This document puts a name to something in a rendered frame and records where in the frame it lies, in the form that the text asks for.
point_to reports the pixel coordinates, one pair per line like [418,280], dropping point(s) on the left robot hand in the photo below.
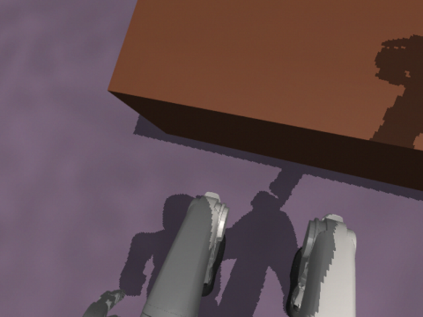
[106,301]

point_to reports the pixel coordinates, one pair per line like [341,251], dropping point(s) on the left robot foot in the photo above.
[208,287]

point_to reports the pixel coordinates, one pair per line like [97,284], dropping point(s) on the right robot foot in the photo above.
[291,309]

